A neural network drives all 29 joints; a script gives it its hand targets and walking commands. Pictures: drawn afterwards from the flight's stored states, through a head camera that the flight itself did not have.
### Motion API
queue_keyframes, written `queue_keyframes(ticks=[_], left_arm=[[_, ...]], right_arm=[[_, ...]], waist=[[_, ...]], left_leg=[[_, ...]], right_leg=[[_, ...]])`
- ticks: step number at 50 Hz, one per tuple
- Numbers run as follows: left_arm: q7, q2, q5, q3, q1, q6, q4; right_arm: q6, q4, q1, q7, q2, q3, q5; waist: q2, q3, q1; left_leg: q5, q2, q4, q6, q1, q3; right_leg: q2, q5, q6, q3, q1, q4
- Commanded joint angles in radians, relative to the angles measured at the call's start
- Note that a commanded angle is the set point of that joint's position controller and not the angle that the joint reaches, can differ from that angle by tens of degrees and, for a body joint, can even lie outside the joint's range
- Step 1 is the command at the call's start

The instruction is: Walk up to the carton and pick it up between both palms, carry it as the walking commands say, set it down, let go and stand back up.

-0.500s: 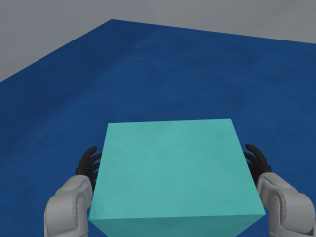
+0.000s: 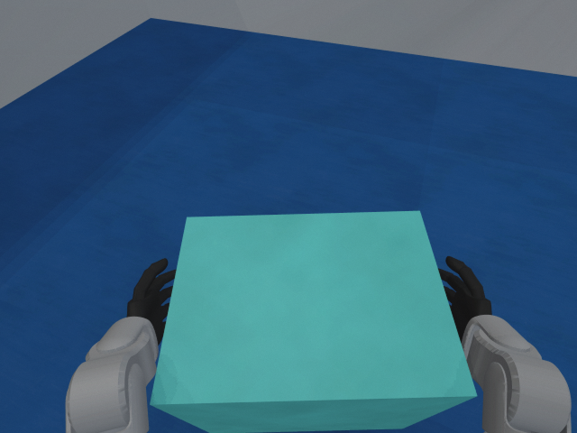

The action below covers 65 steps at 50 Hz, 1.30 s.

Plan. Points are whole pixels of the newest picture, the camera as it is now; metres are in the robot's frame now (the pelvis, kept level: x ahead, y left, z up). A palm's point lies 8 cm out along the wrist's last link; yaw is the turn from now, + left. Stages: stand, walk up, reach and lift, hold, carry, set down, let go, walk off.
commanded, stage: carry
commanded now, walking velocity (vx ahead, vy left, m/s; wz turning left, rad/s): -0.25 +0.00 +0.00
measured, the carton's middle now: (305, 333) +0.26 +0.00 -0.01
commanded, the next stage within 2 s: none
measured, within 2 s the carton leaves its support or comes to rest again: neither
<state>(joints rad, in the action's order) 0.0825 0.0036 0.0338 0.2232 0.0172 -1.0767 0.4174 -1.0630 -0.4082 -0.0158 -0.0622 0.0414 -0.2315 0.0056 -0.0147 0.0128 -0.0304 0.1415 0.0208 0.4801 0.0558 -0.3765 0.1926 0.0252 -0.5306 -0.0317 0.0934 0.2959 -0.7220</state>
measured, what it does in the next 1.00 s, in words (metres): walks backwards: right foot, then left foot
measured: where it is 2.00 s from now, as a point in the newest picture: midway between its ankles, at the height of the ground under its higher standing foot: outside the picture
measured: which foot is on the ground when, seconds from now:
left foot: down 0.00-0.52, up 0.54-0.64, down 0.66-0.94, up 0.96-1.00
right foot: up 0.00-0.04, down 0.06-0.70, up 0.72-0.90, down 0.92-1.00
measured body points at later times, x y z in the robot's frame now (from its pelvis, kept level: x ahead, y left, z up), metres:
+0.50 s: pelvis -0.01 -0.04 -0.01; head -0.02 -0.04 +0.44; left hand +0.24 +0.16 +0.06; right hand +0.25 -0.23 +0.06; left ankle +0.04 +0.09 -0.73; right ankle +0.01 -0.11 -0.73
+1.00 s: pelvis -0.13 -0.04 +0.00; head -0.13 -0.05 +0.45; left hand +0.13 +0.15 +0.07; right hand +0.13 -0.24 +0.06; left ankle -0.04 +0.09 -0.71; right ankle -0.10 -0.13 -0.73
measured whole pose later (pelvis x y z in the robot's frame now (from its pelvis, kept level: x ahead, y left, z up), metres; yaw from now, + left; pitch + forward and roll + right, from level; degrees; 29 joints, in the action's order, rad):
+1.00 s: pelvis -0.13 -0.04 +0.00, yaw +0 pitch +3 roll +0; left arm 0.06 0.03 0.04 0.22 0.03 -1.12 0.38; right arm -1.12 -0.39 -0.02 -0.07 0.02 -0.24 0.02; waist 0.01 0.07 0.01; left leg 0.36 0.08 0.70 -0.03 -0.52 0.09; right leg 0.03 -0.24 0.05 0.13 0.36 -0.57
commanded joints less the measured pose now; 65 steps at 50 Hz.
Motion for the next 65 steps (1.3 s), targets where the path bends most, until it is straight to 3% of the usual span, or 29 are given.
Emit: queue_keyframes(ticks=[1,4,5,7,10,13,15,16,19,22,26,29,32,34,35,36,38,41,45,46,47,48,49,51,53,61,63,64,65], left_arm=[[0.107,0.719,-0.257,-0.775,0.317,-0.025,0.165],[0.106,0.724,-0.253,-0.774,0.298,-0.030,0.179],[0.108,0.715,-0.246,-0.769,0.294,-0.035,0.172],[0.111,0.695,-0.243,-0.762,0.306,-0.044,0.154],[0.114,0.696,-0.256,-0.766,0.321,-0.053,0.140],[0.114,0.708,-0.267,-0.773,0.350,-0.057,0.133],[0.114,0.712,-0.271,-0.777,0.353,-0.058,0.132],[0.114,0.722,-0.277,-0.786,0.354,-0.058,0.138],[0.122,0.728,-0.283,-0.788,0.364,-0.062,0.133],[0.128,0.722,-0.288,-0.781,0.382,-0.059,0.119],[0.125,0.717,-0.282,-0.772,0.378,-0.053,0.114],[0.122,0.730,-0.276,-0.778,0.375,-0.051,0.121],[0.113,0.721,-0.259,-0.776,0.368,-0.053,0.122],[0.105,0.715,-0.255,-0.790,0.356,-0.056,0.126],[0.107,0.716,-0.266,-0.799,0.372,-0.058,0.140],[0.110,0.706,-0.261,-0.786,0.402,-0.066,0.124],[0.118,0.736,-0.267,-0.783,0.391,-0.062,0.097],[0.123,0.745,-0.291,-0.787,0.406,-0.061,0.102],[0.124,0.737,-0.295,-0.776,0.387,-0.069,0.086],[0.125,0.739,-0.296,-0.777,0.376,-0.068,0.085],[0.128,0.740,-0.294,-0.782,0.359,-0.066,0.086],[0.132,0.726,-0.276,-0.769,0.334,-0.058,0.074],[0.133,0.759,-0.294,-0.783,0.364,-0.049,0.112],[0.139,0.765,-0.285,-0.787,0.360,-0.051,0.141],[0.132,0.739,-0.271,-0.772,0.360,-0.050,0.153],[0.117,0.679,-0.242,-0.752,0.318,-0.064,0.128],[0.114,0.689,-0.243,-0.764,0.319,-0.070,0.120],[0.111,0.694,-0.245,-0.774,0.335,-0.073,0.116],[0.116,0.693,-0.286,-0.814,0.415,-0.071,0.165]], right_arm=[[-0.039,-0.147,-0.350,-0.148,0.694,0.776,-0.295],[-0.048,-0.168,-0.356,-0.153,0.685,0.770,-0.279],[-0.053,-0.161,-0.367,-0.154,0.682,0.775,-0.272],[-0.062,-0.129,-0.378,-0.155,0.686,0.757,-0.263],[-0.067,-0.088,-0.385,-0.159,0.694,0.749,-0.271],[-0.069,-0.072,-0.389,-0.156,0.708,0.753,-0.275],[-0.071,-0.074,-0.396,-0.153,0.712,0.751,-0.279],[-0.069,-0.073,-0.388,-0.152,0.713,0.748,-0.277],[-0.069,-0.071,-0.358,-0.149,0.705,0.736,-0.257],[-0.070,-0.084,-0.388,-0.146,0.687,0.734,-0.249],[-0.065,-0.084,-0.408,-0.152,0.699,0.746,-0.265],[-0.060,-0.065,-0.399,-0.162,0.708,0.747,-0.274],[-0.063,-0.072,-0.410,-0.164,0.714,0.750,-0.285],[-0.067,-0.087,-0.419,-0.162,0.707,0.757,-0.296],[-0.065,-0.077,-0.399,-0.163,0.682,0.744,-0.289],[-0.070,-0.059,-0.395,-0.162,0.671,0.725,-0.278],[-0.074,-0.078,-0.396,-0.162,0.698,0.732,-0.269],[-0.074,-0.092,-0.398,-0.157,0.693,0.725,-0.252],[-0.080,-0.084,-0.358,-0.148,0.672,0.715,-0.225],[-0.077,-0.082,-0.352,-0.147,0.668,0.718,-0.218],[-0.073,-0.082,-0.355,-0.148,0.672,0.725,-0.217],[-0.074,-0.100,-0.382,-0.152,0.675,0.740,-0.227],[-0.066,-0.121,-0.444,-0.157,0.694,0.747,-0.254],[-0.057,-0.083,-0.397,-0.167,0.741,0.763,-0.269],[-0.054,-0.104,-0.420,-0.165,0.728,0.768,-0.286],[-0.079,-0.103,-0.392,-0.147,0.679,0.760,-0.282],[-0.087,-0.096,-0.388,-0.147,0.685,0.760,-0.277],[-0.093,-0.095,-0.394,-0.148,0.692,0.762,-0.278],[-0.081,-0.100,-0.409,-0.149,0.671,0.752,-0.273]], waist=[[0.188,0.344,0.011],[0.129,0.327,0.022],[0.073,0.298,0.025],[-0.081,0.257,0.024],[-0.099,0.225,0.031],[-0.116,0.243,0.023],[-0.091,0.271,0.024],[-0.026,0.289,0.025],[0.100,0.310,0.026],[0.053,0.254,0.031],[-0.123,0.211,0.032],[-0.112,0.236,0.032],[-0.100,0.242,0.024],[0.009,0.254,0.027],[0.179,0.238,0.029],[0.267,0.201,0.019],[0.197,0.195,0.014],[0.179,0.216,0.023],[0.192,0.250,0.023],[0.137,0.255,0.023],[0.015,0.276,0.026],[-0.237,0.230,0.032],[-0.241,0.225,0.050],[-0.100,0.221,0.039],[-0.093,0.223,0.036],[-0.205,0.299,0.044],[-0.147,0.295,0.039],[-0.053,0.290,0.037],[0.204,0.231,0.026]], left_leg=[[-0.625,0.301,-0.104,0.072,0.293,-0.250],[-0.291,0.231,-0.093,0.017,0.167,-0.190],[-0.191,0.206,-0.059,-0.005,0.122,-0.174],[0.073,0.141,0.061,-0.053,0.046,-0.116],[0.172,0.096,0.225,-0.081,-0.014,-0.092],[0.172,0.084,0.212,-0.093,-0.029,-0.093],[-0.020,0.102,0.145,-0.096,0.027,-0.100],[-0.186,0.143,0.156,-0.082,0.074,-0.124],[-0.377,0.225,0.086,-0.030,0.116,-0.210],[-0.116,0.209,0.061,-0.028,0.044,-0.201],[0.269,0.092,0.231,-0.079,-0.022,-0.093],[0.328,0.069,0.367,-0.080,-0.007,-0.108],[0.210,0.062,0.137,-0.090,0.027,-0.101],[-0.009,0.133,-0.003,-0.073,0.108,-0.196],[-0.093,0.244,-0.094,-0.024,0.086,-0.329],[-0.112,0.326,-0.177,0.042,0.050,-0.403],[-0.165,0.374,-0.183,0.116,0.029,-0.388],[-0.162,0.286,-0.128,0.074,0.073,-0.272],[-0.024,0.264,-0.140,0.029,0.080,-0.268],[0.003,0.241,-0.113,-0.003,0.037,-0.250],[0.030,0.201,-0.013,-0.043,-0.037,-0.205],[0.227,0.092,0.119,-0.102,-0.206,-0.097],[0.447,0.059,0.393,-0.102,-0.157,-0.109],[0.397,0.053,0.627,-0.077,-0.132,-0.183],[0.341,0.047,0.682,-0.091,-0.147,-0.176],[0.347,-0.025,0.126,-0.082,-0.012,-0.104],[0.204,0.005,-0.137,-0.084,0.102,-0.120],[0.203,0.090,-0.195,-0.077,0.166,-0.220],[0.138,0.241,-0.217,-0.001,0.136,-0.399]], right_leg=[[0.001,0.111,0.008,0.034,-0.029,0.123],[0.063,0.339,0.028,0.020,-0.117,0.243],[0.116,0.379,0.039,-0.036,-0.125,0.282],[0.233,0.680,0.099,-0.125,-0.124,0.265],[0.288,0.978,0.171,-0.151,-0.095,0.248],[0.268,1.176,0.152,-0.121,-0.132,0.200],[0.221,1.127,0.109,-0.086,-0.132,0.146],[0.189,1.043,0.081,-0.064,-0.095,0.114],[0.123,0.585,0.052,-0.017,-0.023,0.075],[0.133,0.449,0.072,-0.048,-0.011,0.153],[0.284,0.579,0.165,-0.191,0.003,0.325],[0.311,0.715,0.197,-0.171,0.019,0.320],[0.257,0.598,0.132,-0.124,-0.016,0.289],[0.171,0.480,0.054,-0.078,0.018,0.197],[0.094,0.259,0.025,0.001,0.073,0.100],[0.038,0.091,0.019,0.044,0.099,-0.038],[0.013,-0.038,0.028,-0.002,0.131,-0.271],[0.007,0.039,0.029,0.009,0.162,-0.172],[-0.010,0.171,0.047,0.040,0.023,0.226],[0.030,0.212,0.051,-0.002,-0.063,0.329],[0.142,0.244,0.058,-0.135,-0.153,0.391],[0.340,0.371,0.153,-0.346,-0.144,0.433],[0.415,0.593,0.231,-0.360,-0.037,0.433],[0.357,0.646,0.216,-0.231,0.010,0.398],[0.291,0.636,0.184,-0.148,-0.004,0.358],[0.253,0.439,0.129,-0.210,-0.150,0.414],[0.209,0.337,0.060,-0.179,-0.113,0.377],[0.169,0.286,0.016,-0.151,-0.044,0.307],[0.069,0.218,-0.032,-0.018,0.115,0.178]])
